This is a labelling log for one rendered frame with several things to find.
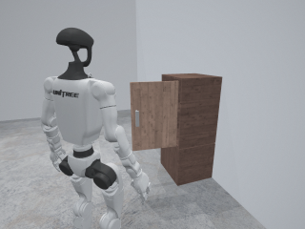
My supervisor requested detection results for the left robot forearm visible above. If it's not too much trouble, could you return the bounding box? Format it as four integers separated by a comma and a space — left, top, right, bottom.
41, 122, 62, 153

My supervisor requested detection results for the cupboard door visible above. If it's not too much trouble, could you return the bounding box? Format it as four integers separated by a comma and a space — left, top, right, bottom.
130, 80, 179, 152

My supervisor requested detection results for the right robot forearm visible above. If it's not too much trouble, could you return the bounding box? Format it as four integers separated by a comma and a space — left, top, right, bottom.
112, 126, 143, 179

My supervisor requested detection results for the robot left upper arm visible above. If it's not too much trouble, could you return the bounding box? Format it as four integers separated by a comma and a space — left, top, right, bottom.
40, 76, 58, 128

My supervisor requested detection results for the robot right hand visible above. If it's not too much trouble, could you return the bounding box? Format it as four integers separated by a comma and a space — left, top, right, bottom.
131, 172, 152, 205

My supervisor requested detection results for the robot left thigh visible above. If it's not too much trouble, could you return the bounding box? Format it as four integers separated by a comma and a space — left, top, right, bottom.
59, 156, 92, 218

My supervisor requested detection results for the handle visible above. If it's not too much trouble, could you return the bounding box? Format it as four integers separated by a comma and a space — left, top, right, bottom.
135, 110, 139, 127

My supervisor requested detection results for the robot left hand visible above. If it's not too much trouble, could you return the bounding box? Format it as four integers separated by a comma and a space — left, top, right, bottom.
50, 148, 66, 172

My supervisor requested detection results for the right robot shin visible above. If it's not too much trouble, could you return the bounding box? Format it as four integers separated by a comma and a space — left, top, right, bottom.
108, 217, 121, 229

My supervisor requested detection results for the robot right upper arm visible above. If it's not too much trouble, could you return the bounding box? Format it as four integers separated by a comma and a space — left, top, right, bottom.
90, 79, 121, 143

